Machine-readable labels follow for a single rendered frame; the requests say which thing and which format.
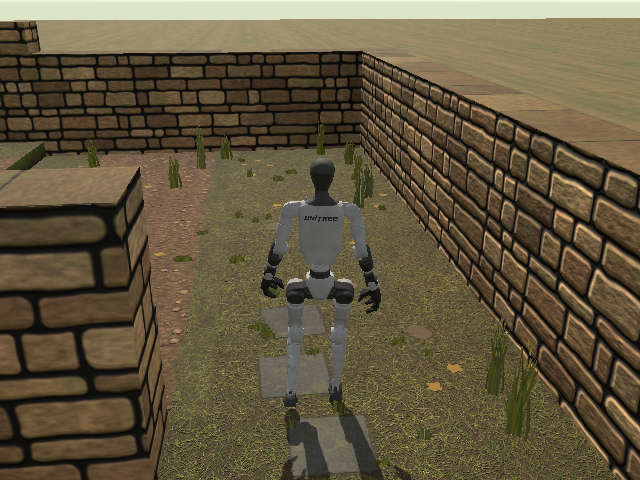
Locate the robot right shin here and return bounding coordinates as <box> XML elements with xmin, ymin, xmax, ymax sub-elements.
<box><xmin>331</xmin><ymin>328</ymin><xmax>347</xmax><ymax>391</ymax></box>

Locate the robot right upper arm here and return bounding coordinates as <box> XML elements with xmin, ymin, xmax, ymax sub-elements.
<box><xmin>342</xmin><ymin>202</ymin><xmax>368</xmax><ymax>259</ymax></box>

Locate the robot right forearm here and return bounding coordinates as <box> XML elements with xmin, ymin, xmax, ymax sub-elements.
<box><xmin>358</xmin><ymin>243</ymin><xmax>379</xmax><ymax>291</ymax></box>

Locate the robot left forearm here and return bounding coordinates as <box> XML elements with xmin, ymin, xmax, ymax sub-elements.
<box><xmin>263</xmin><ymin>240</ymin><xmax>283</xmax><ymax>280</ymax></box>

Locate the robot left hand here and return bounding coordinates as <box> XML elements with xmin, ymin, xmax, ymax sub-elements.
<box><xmin>260</xmin><ymin>277</ymin><xmax>284</xmax><ymax>298</ymax></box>

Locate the robot left upper arm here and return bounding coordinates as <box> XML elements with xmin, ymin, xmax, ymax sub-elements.
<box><xmin>273</xmin><ymin>201</ymin><xmax>301</xmax><ymax>255</ymax></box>

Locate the robot left foot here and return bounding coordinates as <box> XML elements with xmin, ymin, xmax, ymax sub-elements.
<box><xmin>283</xmin><ymin>391</ymin><xmax>298</xmax><ymax>407</ymax></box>

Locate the robot right hand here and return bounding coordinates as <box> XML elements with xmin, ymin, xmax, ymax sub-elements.
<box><xmin>358</xmin><ymin>287</ymin><xmax>381</xmax><ymax>314</ymax></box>

